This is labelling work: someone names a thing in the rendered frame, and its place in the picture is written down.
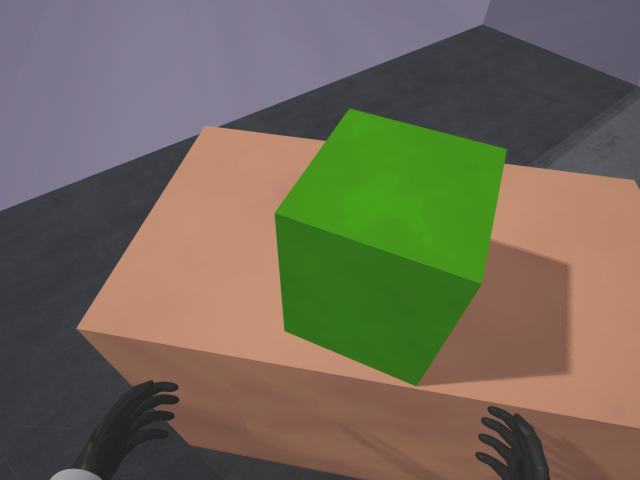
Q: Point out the right robot hand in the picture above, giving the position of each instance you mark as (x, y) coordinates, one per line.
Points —
(525, 458)

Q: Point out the carton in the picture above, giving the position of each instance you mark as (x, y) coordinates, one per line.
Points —
(383, 241)

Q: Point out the pedestal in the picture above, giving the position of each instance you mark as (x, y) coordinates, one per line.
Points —
(553, 332)

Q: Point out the left robot hand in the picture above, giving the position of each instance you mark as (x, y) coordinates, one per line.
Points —
(118, 434)

